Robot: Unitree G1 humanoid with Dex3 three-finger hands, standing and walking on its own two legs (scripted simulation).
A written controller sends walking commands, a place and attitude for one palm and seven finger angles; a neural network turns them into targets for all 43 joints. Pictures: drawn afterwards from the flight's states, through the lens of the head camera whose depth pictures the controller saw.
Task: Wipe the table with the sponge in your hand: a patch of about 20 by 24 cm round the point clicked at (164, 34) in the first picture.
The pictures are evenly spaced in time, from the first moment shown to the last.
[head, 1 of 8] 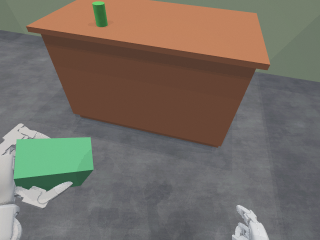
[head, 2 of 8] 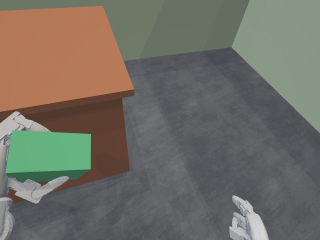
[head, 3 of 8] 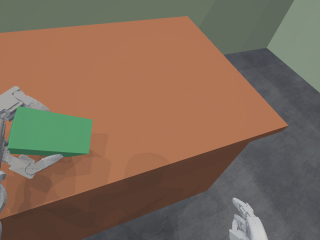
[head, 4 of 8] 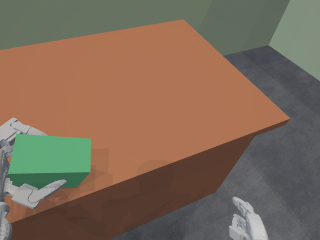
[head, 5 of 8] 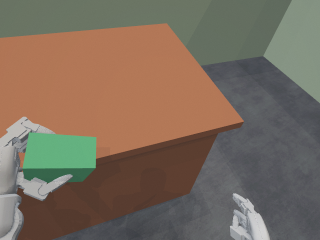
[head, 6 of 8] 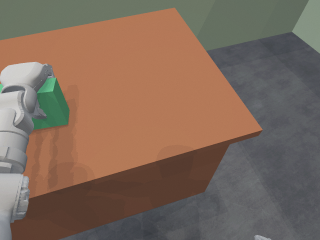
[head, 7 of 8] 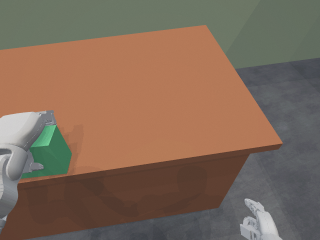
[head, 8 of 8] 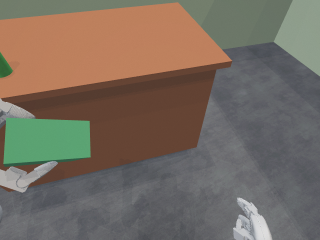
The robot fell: no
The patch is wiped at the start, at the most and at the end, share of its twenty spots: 0.00 0.90 0.90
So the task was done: yes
